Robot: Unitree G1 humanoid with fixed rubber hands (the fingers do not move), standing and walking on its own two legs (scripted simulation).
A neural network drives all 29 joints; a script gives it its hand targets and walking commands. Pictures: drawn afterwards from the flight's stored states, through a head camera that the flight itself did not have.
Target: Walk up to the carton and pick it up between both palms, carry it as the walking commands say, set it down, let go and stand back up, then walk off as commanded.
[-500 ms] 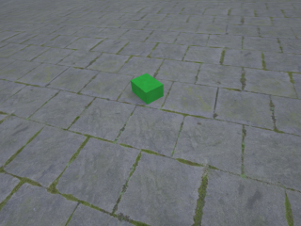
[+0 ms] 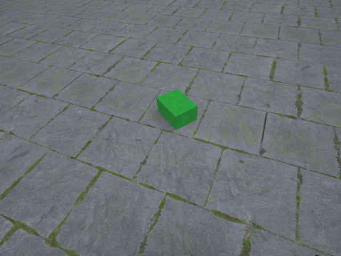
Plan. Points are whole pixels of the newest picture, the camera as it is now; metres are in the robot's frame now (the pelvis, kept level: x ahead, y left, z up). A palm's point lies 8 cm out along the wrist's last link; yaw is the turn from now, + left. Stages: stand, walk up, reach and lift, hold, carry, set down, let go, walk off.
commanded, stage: walk up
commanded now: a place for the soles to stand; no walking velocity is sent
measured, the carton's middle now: (176, 108) +1.38 +0.03 -0.67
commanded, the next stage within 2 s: none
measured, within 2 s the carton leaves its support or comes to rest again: neither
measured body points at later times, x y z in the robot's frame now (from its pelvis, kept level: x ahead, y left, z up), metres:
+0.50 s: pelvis +0.20 +0.03 +0.00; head +0.20 +0.04 +0.45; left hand +0.23 +0.38 -0.11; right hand +0.34 -0.30 -0.08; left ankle +0.25 +0.15 -0.71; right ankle +0.20 -0.10 -0.67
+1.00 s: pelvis +0.38 +0.07 -0.01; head +0.38 +0.06 +0.44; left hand +0.41 +0.42 -0.11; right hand +0.51 -0.26 -0.10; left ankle +0.43 +0.18 -0.71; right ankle +0.36 -0.08 -0.68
